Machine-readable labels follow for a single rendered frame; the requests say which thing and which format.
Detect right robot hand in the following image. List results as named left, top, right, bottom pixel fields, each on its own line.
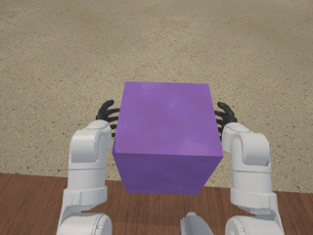
left=214, top=102, right=238, bottom=141

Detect robot right shin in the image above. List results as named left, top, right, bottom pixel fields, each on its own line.
left=186, top=211, right=196, bottom=216

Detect robot right upper arm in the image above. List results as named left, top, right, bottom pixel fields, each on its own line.
left=225, top=215, right=283, bottom=235

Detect left robot forearm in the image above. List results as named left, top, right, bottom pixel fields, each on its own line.
left=56, top=119, right=112, bottom=235

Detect robot left upper arm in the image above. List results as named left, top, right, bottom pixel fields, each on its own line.
left=58, top=212, right=112, bottom=235

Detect left robot hand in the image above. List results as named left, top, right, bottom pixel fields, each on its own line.
left=95, top=100, right=120, bottom=138

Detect robot right thigh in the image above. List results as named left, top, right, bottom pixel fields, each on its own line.
left=180, top=215, right=214, bottom=235

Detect carton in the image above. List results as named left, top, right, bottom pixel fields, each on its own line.
left=112, top=81, right=224, bottom=195

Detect right robot forearm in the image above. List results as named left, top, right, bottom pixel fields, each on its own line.
left=221, top=122, right=285, bottom=235

